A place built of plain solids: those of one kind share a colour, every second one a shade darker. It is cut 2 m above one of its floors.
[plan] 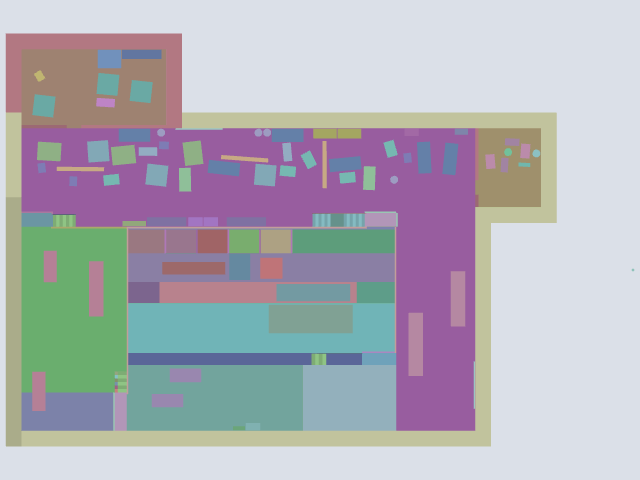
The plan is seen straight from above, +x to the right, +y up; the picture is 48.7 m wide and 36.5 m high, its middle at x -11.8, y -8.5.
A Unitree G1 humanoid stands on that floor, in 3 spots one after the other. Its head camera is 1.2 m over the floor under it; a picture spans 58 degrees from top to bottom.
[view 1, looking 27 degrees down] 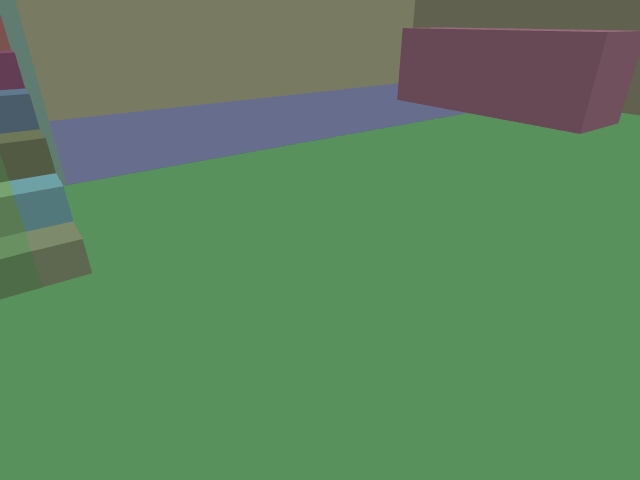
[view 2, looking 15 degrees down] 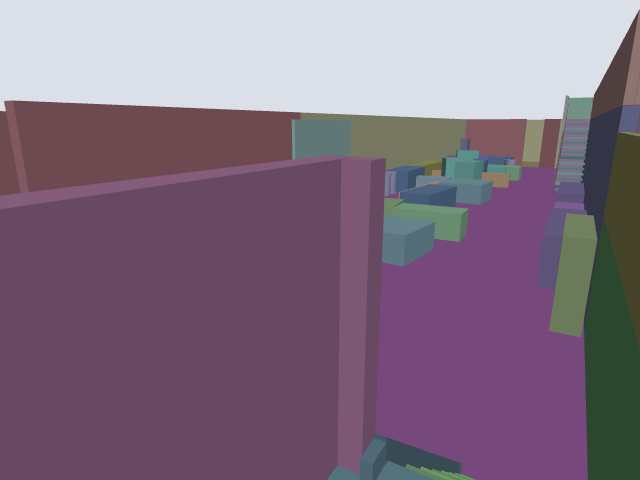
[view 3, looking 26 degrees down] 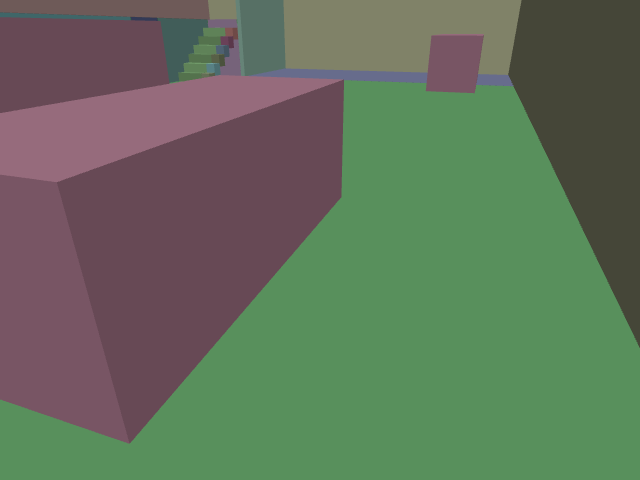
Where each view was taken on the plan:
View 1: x -27.22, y -16.19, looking -126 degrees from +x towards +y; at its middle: floor_chainfloor0a_concrete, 2.64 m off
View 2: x -33.38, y -7.05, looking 30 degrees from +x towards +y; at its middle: rail_chainland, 1.25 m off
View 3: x -33.70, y -8.60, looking -71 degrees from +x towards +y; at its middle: floor_chainfloor0a_concrete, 2.74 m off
